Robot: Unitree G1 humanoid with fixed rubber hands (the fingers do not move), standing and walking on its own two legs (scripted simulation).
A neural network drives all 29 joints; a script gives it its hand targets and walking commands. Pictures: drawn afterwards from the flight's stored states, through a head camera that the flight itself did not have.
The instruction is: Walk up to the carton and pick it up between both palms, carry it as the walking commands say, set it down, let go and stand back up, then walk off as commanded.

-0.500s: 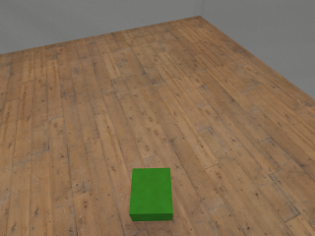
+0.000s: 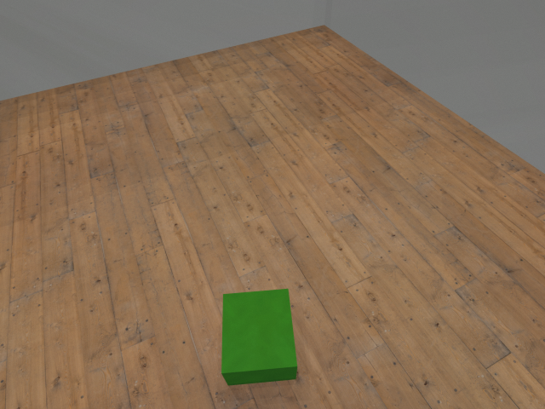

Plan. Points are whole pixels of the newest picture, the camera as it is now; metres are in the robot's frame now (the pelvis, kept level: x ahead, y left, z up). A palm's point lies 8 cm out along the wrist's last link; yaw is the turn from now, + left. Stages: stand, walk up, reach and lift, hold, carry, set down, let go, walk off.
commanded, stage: walk up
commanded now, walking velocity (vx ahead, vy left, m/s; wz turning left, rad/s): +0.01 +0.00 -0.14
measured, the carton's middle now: (258, 336) +0.46 +0.08 -0.69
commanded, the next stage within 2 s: none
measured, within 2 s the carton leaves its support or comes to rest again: neither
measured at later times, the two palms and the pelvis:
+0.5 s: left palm out of the picture +0.05 +0.24 -0.13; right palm out of the picture -0.01 -0.24 -0.14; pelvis +0.00 +0.01 +0.00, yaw -3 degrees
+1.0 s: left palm out of the picture +0.07 +0.25 -0.13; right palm out of the picture +0.00 -0.25 -0.14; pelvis +0.00 +0.01 +0.00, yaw -4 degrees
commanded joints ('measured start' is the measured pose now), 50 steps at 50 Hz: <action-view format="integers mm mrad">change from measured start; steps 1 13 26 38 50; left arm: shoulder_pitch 32 39 47 56 66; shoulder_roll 95 106 115 127 141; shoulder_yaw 13 10 7 5 4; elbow -38 -70 -101 -132 -160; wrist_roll -1 1 2 4 5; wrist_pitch -7 -7 -9 -11 -11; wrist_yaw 3 4 4 6 7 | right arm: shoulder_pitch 71 64 56 52 39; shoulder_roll -92 -105 -123 -139 -155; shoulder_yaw -16 -20 -27 -33 -39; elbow -26 -57 -86 -119 -155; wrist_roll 1 2 4 7 9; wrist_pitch -1 8 16 24 32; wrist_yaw -3 0 4 7 11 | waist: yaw -1 3 8 9 12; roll -5 -7 -3 -8 -15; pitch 9 5 0 -11 -17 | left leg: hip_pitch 61 62 73 96 112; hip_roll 90 95 107 106 103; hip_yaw -77 -78 -77 -75 -69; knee -70 -80 -93 -91 -86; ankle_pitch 82 24 -6 -16 -27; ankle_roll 22 32 45 54 61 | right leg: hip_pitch -97 -136 -160 -184 -199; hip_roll -112 -104 -90 -86 -83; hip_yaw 74 99 102 124 144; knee -83 -74 -50 -41 -37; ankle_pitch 231 218 242 270 295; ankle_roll -40 -42 -40 -45 -48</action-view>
